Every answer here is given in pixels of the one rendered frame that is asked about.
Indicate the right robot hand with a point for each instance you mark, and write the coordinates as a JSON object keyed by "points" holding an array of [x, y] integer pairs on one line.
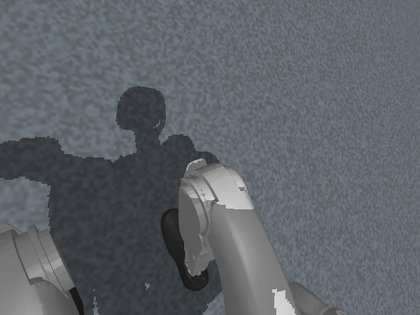
{"points": [[307, 302]]}

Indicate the right robot foot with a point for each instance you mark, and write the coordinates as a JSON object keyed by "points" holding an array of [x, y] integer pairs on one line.
{"points": [[175, 246]]}

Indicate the left robot foot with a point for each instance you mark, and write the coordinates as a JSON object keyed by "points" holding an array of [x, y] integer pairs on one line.
{"points": [[77, 300]]}

